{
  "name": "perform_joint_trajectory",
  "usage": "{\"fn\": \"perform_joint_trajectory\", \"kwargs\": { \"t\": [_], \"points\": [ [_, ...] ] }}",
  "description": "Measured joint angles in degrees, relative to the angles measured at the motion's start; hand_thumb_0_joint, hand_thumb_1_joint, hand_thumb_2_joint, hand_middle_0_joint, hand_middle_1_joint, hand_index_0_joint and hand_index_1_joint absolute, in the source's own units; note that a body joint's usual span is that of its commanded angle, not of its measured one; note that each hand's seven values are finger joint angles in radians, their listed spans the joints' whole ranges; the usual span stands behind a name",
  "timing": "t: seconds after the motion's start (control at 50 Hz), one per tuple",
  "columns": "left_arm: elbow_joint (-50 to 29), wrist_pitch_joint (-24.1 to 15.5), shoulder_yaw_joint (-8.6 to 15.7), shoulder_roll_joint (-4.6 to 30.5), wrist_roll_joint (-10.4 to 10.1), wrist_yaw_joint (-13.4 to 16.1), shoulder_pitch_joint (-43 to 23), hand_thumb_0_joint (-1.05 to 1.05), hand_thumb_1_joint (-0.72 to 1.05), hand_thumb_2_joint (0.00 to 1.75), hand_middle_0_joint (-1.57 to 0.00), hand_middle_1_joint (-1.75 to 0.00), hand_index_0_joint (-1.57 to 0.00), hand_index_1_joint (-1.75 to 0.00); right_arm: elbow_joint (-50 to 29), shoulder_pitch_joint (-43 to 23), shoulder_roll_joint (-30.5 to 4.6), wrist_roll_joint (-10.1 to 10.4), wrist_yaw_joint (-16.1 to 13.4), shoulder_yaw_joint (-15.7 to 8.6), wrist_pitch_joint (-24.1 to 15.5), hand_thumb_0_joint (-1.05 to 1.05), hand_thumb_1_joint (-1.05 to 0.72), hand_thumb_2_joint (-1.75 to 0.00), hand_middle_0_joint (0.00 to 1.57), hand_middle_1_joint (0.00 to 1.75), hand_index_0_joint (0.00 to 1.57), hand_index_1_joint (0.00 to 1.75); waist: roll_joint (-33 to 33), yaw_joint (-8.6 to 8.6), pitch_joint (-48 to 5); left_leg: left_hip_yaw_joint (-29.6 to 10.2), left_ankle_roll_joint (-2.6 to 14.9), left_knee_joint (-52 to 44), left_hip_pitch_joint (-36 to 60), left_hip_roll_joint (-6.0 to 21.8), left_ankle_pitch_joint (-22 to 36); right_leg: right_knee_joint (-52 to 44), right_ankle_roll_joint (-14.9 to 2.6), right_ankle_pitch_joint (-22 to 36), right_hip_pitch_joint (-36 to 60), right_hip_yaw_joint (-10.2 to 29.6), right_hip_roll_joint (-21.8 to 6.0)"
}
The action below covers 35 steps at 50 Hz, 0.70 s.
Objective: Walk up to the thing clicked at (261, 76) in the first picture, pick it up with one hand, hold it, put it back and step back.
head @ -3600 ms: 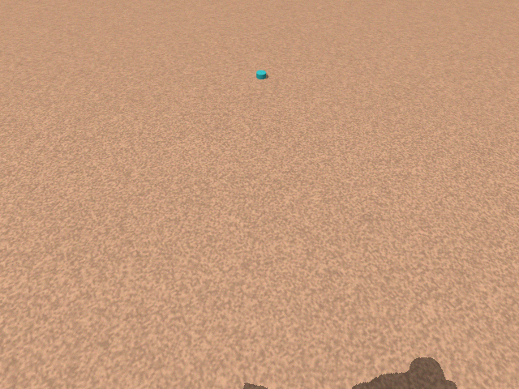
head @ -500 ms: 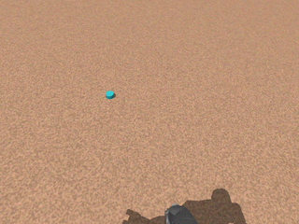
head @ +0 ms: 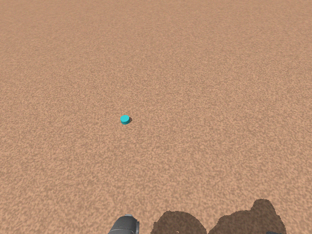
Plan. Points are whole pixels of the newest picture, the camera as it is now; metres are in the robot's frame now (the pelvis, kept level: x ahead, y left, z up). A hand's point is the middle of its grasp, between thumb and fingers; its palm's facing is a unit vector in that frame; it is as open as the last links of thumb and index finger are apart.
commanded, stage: walk up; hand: left
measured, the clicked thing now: (125, 119) +1.07 +0.30 -0.76
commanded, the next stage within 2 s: none
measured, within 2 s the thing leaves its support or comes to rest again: neither
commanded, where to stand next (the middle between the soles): +0.67 +0.06 m, yaw -1 degrees
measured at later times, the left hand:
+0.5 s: hand (53, 206) +0.23 +0.34 -0.15, palm faces -0.02 -0.94 -0.33, open 7.4 cm
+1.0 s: hand (81, 147) +0.42 +0.29 -0.12, palm faces -0.01 -0.91 -0.41, open 7.4 cm
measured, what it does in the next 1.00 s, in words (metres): walks ahead: left foot, then right foot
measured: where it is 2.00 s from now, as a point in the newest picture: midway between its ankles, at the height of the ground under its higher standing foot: (150, 168)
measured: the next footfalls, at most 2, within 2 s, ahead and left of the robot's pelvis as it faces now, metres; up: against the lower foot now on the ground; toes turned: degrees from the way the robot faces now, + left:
left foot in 0.20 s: +0.24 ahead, +0.17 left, +0.00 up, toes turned +7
right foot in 0.72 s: +0.44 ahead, -0.09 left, +0.00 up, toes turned -5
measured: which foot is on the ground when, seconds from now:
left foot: up 0.00-0.18, down 0.20-0.74, up 0.76-1.00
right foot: down 0.00-0.24, up 0.26-0.70, down 0.72-1.00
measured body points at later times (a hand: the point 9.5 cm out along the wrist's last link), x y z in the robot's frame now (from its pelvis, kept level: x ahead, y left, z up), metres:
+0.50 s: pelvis +0.19 +0.06 +0.00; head +0.20 +0.09 +0.45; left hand +0.23 +0.39 -0.13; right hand +0.27 -0.25 -0.09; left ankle +0.20 +0.16 -0.74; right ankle +0.28 -0.11 -0.68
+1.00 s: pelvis +0.36 +0.02 +0.00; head +0.37 -0.01 +0.45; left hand +0.42 +0.33 -0.09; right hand +0.43 -0.30 -0.13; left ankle +0.42 +0.19 -0.68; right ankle +0.40 -0.09 -0.74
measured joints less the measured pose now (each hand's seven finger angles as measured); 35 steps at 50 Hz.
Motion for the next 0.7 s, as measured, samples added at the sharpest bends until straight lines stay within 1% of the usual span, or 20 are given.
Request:
{"fn": "perform_joint_trajectory", "kwargs": {
  "t": [0.04,0.08,0.14,0.2,0.22,0.24,0.26,0.3,0.32,0.36,0.46,0.5,0.54,0.62,0.66,0.7],
  "points": [
    [0.0,0.1,0.4,0.6,0.3,-0.1,1.0,0.01,0.90,0.90,-0.21,-0.30,-0.21,-0.30,0.4,-0.2,-0.1,-0.4,0.5,-0.3,0.4,0.00,-0.91,-0.90,0.20,0.30,0.20,0.30,-0.2,0.31,-0.4,0.7,-0.66,-5.5,-0.8,0.9,1.7,-0.8,0.17,-1.0,1.5,-0.6,0.2],
    [-0.2,0.0,0.9,1.5,0.5,-0.2,1.7,0.01,0.90,0.90,-0.21,-0.30,-0.21,-0.30,0.8,-0.5,0.0,-0.8,1.0,-0.4,0.7,0.00,-0.91,-0.90,0.20,0.30,0.20,0.30,-0.6,0.81,-0.5,2.1,-0.83,-11.4,-0.3,1.9,3.5,-0.8,0.59,-2.5,2.7,-1.1,0.2],
    [-0.2,0.0,1.4,2.7,0.6,-0.2,2.4,0.01,0.90,0.90,-0.21,-0.30,-0.20,-0.30,1.4,-0.9,0.2,-1.1,1.5,-0.5,0.6,0.01,-0.91,-0.90,0.20,0.30,0.20,0.30,-1.3,1.36,-0.4,3.7,-0.15,-18.5,2.0,2.5,5.5,0.7,1.78,-5.5,4.3,-2.0,0.2],
    [0.0,0.4,1.7,3.9,0.6,-0.1,3.5,0.01,0.90,0.90,-0.21,-0.30,-0.20,-0.30,1.6,-1.2,0.6,-1.2,1.7,-0.4,0.2,0.01,-0.91,-0.90,0.20,0.30,0.20,0.30,-2.5,1.81,-1.0,5.5,0.98,-22.9,6.1,1.8,5.6,4.2,3.29,-10.0,5.2,-2.4,-0.7],
    [0.3,0.7,1.8,4.5,0.6,0.1,3.6,0.01,0.90,0.90,-0.21,-0.30,-0.20,-0.30,1.7,-1.7,1.3,-1.3,1.4,-0.4,-0.2,0.01,-0.91,-0.90,0.20,0.30,0.20,0.30,-4.3,1.83,-0.7,6.4,0.80,-22.2,6.7,0.6,5.7,7.1,3.10,-12.0,4.9,-1.9,-2.3],
    [0.6,1.2,1.8,4.8,0.5,0.4,3.5,0.01,0.90,0.90,-0.21,-0.30,-0.20,-0.30,1.3,-2.2,1.8,-1.6,1.2,-0.3,-0.8,0.01,-0.91,-0.90,0.20,0.30,0.20,0.30,-6.0,1.99,-0.2,7.7,0.87,-20.9,7.2,-0.5,4.3,12.2,1.97,-13.1,3.2,-0.7,-4.1],
    [1.0,1.7,1.7,4.4,0.3,0.6,3.4,0.01,0.90,0.90,-0.21,-0.30,-0.20,-0.30,0.5,-2.5,2.0,-1.7,0.9,-0.2,-1.4,0.01,-0.91,-0.90,0.20,0.30,0.20,0.30,-6.2,1.77,0.2,8.2,1.03,-19.4,7.4,-0.7,2.7,19.1,1.21,-14.0,0.4,1.5,-3.9],
    [1.7,2.5,0.9,3.8,0.2,0.8,3.0,0.01,0.90,0.90,-0.20,-0.30,-0.20,-0.30,-1.0,-2.6,2.3,-0.8,0.5,-0.1,-2.2,0.01,-0.91,-0.90,0.21,0.30,0.20,0.30,-5.4,0.52,0.5,7.9,1.59,-18.8,8.8,-0.3,0.7,31.9,0.05,-15.4,-5.3,4.3,-1.4],
    [2.0,2.6,0.5,3.8,0.1,0.8,2.7,0.01,0.90,0.90,-0.20,-0.30,-0.20,-0.30,-1.3,-2.3,2.8,-0.4,0.2,0.1,-2.3,0.01,-0.91,-0.90,0.21,0.30,0.20,0.30,-5.5,0.10,0.5,7.9,1.70,-19.8,10.2,-0.3,0.5,35.8,-0.19,-14.3,-8.0,5.3,-0.7],
    [1.9,2.5,0.1,4.1,-0.3,0.5,2.5,0.01,0.90,0.90,-0.20,-0.30,-0.20,-0.30,-1.6,-1.7,3.6,0.0,-0.3,0.8,-2.3,0.00,-0.91,-0.90,0.21,0.30,0.20,0.30,-6.4,-0.28,0.4,8.6,1.57,-23.1,13.4,-0.8,0.8,38.0,-0.32,-10.6,-12.3,7.1,-0.8],
    [1.6,2.6,0.5,4.4,-0.3,-0.3,1.8,0.01,0.90,0.90,-0.20,-0.30,-0.20,-0.30,-1.4,1.0,4.1,0.2,-0.7,1.4,-2.5,0.00,-0.91,-0.90,0.21,0.30,0.20,0.30,-8.0,-0.69,0.0,9.9,2.02,-28.5,19.9,-2.6,0.2,33.3,1.36,-3.5,-19.3,9.3,-3.2],
    [1.8,3.0,0.7,4.3,-0.1,-0.7,1.6,0.01,0.90,0.90,-0.20,-0.30,-0.20,-0.30,-1.2,2.1,4.0,0.1,-0.8,1.3,-2.6,0.00,-0.90,-0.90,0.21,0.30,0.20,0.30,-8.1,-0.70,-0.3,10.6,1.89,-30.1,22.2,-3.1,-0.4,30.4,2.04,-1.2,-20.9,9.6,-3.9],
    [2.2,3.3,0.8,4.0,0.1,-1.1,1.4,0.01,0.90,0.90,-0.20,-0.30,-0.20,-0.30,-1.1,3.0,3.7,0.0,-0.8,1.1,-2.5,0.00,-0.90,-0.90,0.21,0.30,0.21,0.30,-7.8,-0.90,-0.6,11.2,1.83,-31.5,24.3,-3.4,-1.1,26.8,2.53,0.4,-21.7,8.9,-4.6],
    [2.5,3.4,1.0,3.3,0.5,-1.7,0.3,0.01,0.90,0.90,-0.20,-0.30,-0.20,-0.30,-0.9,4.6,2.5,-0.1,-0.8,0.6,-2.1,0.01,-0.90,-0.90,0.21,0.30,0.20,0.30,-6.4,-1.50,-0.4,11.8,1.20,-31.8,27.0,-3.6,-3.7,17.0,2.36,3.4,-20.5,6.4,-5.7],
    [2.4,3.0,1.0,3.0,0.5,-1.9,-0.6,0.01,0.90,0.90,-0.20,-0.30,-0.20,-0.30,-0.9,5.0,2.0,-0.2,-0.8,0.4,-1.8,0.01,-0.90,-0.90,0.21,0.30,0.20,0.30,-5.6,-1.79,-0.1,12.0,0.47,-30.4,27.6,-3.5,-5.9,12.7,1.87,4.4,-18.7,5.6,-5.5],
    [2.1,2.3,1.1,2.8,0.5,-1.7,-1.2,0.01,0.90,0.90,-0.20,-0.30,-0.20,-0.30,-1.1,5.6,1.6,-0.2,-0.9,0.3,-1.3,0.01,-0.90,-0.90,0.21,0.30,0.20,0.30,-4.7,-2.13,-0.2,11.8,-0.45,-27.4,27.5,-2.9,-9.0,9.3,1.33,4.7,-15.7,4.7,-4.6]
  ]
}}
